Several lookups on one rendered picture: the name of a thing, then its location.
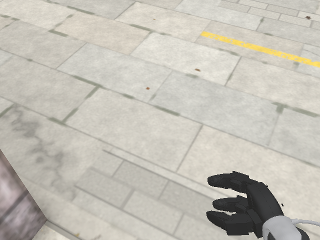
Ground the right robot hand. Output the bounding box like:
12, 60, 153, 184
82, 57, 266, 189
206, 171, 284, 239

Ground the robot right forearm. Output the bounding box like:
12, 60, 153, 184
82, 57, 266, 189
262, 215, 310, 240

